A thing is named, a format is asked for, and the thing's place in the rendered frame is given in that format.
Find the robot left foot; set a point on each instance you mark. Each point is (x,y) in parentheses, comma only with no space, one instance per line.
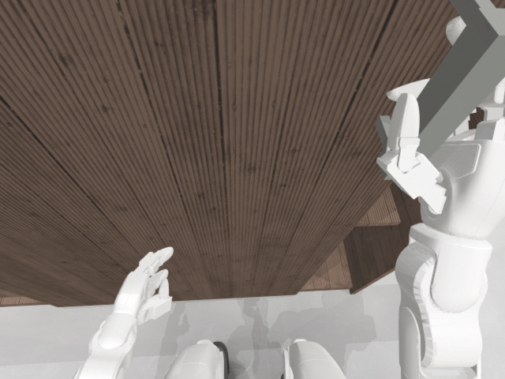
(222,348)

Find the robot right forearm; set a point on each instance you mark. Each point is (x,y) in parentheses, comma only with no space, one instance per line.
(443,284)

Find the left robot hand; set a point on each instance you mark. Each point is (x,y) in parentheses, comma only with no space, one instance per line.
(136,298)

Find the robot left forearm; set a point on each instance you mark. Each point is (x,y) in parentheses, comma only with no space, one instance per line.
(110,350)

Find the handle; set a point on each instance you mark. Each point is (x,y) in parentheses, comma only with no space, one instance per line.
(471,69)

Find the right robot hand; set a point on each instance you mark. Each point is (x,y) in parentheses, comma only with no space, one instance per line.
(470,201)

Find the right robot thigh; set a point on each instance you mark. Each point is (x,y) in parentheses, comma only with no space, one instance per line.
(309,360)

